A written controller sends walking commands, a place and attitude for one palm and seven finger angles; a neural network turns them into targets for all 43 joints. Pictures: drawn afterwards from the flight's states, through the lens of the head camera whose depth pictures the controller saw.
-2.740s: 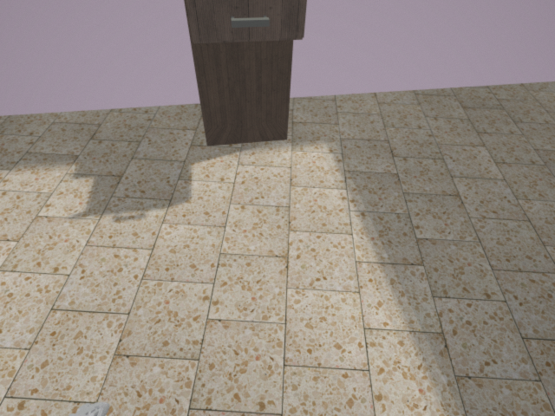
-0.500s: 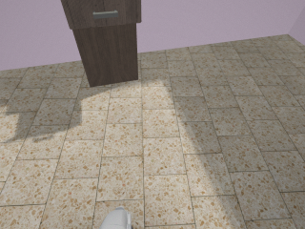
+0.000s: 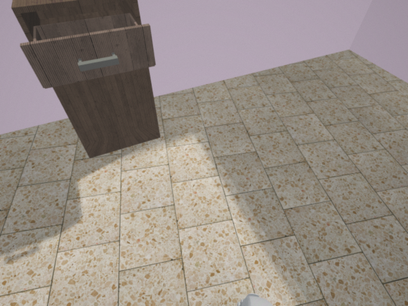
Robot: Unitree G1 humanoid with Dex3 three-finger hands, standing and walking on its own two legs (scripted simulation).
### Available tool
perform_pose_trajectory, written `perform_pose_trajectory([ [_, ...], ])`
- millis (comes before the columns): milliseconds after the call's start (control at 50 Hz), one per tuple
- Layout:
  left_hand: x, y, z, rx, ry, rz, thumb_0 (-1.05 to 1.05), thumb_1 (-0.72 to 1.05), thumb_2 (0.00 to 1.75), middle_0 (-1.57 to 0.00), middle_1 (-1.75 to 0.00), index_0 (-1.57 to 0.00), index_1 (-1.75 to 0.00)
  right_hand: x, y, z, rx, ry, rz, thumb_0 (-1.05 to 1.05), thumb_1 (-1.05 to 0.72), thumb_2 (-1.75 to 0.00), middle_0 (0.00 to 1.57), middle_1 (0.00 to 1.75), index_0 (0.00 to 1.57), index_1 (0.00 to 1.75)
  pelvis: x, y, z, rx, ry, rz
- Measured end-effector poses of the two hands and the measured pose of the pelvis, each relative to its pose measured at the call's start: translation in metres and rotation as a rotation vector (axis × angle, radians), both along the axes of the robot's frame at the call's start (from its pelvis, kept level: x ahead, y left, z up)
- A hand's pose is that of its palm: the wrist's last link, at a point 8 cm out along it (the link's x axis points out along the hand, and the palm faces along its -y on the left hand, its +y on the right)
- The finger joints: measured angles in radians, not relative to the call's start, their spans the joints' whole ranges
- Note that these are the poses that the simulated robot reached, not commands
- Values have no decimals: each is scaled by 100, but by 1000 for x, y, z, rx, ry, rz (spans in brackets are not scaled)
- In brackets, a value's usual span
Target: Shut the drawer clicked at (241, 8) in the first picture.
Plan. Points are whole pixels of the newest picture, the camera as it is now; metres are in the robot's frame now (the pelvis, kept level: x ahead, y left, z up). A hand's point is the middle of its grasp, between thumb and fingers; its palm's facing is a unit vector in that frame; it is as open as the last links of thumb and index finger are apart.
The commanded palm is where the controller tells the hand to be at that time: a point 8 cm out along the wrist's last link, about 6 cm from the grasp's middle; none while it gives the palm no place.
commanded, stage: walk to a spot facing it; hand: left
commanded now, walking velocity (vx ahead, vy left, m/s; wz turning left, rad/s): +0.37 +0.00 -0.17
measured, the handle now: (98, 60) +0.90 +0.41 +0.01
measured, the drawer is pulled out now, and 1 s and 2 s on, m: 0.29 0.29 0.29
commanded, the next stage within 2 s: turn to face it in 0.70 s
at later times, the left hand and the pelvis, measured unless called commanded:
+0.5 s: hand (133, 285) +0.21 +0.18 -0.19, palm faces +0.05 -0.99 -0.16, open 7.3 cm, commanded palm none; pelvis +0.23 +0.00 -0.01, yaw -1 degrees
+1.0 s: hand (167, 165) +0.57 +0.14 -0.18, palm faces -0.13 -0.97 -0.23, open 7.3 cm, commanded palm none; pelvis +0.44 -0.03 -0.03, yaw -5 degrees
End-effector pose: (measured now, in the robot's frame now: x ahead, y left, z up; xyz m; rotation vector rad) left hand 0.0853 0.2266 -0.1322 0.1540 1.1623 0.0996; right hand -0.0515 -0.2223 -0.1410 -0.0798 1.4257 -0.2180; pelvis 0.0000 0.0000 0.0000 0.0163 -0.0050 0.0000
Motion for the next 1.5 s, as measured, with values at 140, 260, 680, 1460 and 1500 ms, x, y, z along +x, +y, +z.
perform_pose_trajectory([
  [140,107,-37,-10,8,-64,-90,0,91,90,-20,-30,-20,-30,5,-5,-14,56,163,-90,0,-91,-90,20,29,19,30,72,-28,-17,-7,-2,-28],
  [260,122,-40,-7,18,-49,11,-2,93,90,-20,-30,-21,-30,94,-26,-12,40,103,-45,1,-91,-90,20,29,19,30,120,-37,-9,-32,-13,-20],
  [680,215,19,-26,-31,258,45,1,91,90,-20,-30,-20,-30,395,3,15,-82,-231,59,0,-92,-90,20,29,19,30,311,16,-3,-33,-8,-68],
  [1460,433,26,-28,34,37,225,0,91,90,-20,-30,-20,-30,651,-33,17,-121,-271,289,0,-91,-90,20,29,19,30,480,-11,-17,-46,2,179],
  [1500,422,32,-19,52,49,254,0,91,90,-20,-30,-20,-30,659,-30,20,-111,-265,315,0,-91,-90,20,29,19,30,483,-11,-12,-43,5,195],
])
